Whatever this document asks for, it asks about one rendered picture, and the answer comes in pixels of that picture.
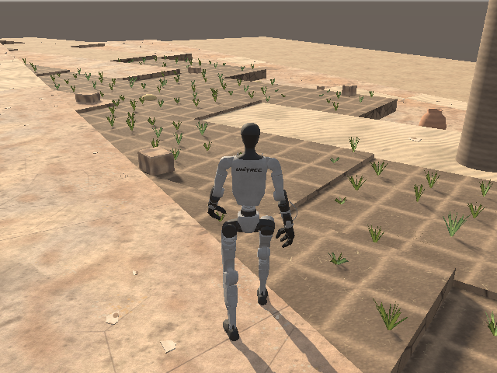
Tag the robot right forearm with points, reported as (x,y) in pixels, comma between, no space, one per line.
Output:
(285,211)

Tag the robot left hand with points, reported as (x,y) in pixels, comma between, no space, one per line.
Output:
(213,215)

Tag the left robot foot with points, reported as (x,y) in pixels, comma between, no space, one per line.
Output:
(232,333)

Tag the right robot upper arm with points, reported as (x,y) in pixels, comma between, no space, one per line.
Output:
(277,178)

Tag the robot right hand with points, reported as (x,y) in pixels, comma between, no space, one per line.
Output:
(289,235)

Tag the robot torso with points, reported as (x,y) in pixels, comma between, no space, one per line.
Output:
(248,188)

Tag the robot left forearm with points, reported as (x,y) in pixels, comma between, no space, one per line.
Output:
(213,201)

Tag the left robot upper arm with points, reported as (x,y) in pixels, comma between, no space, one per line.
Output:
(221,174)

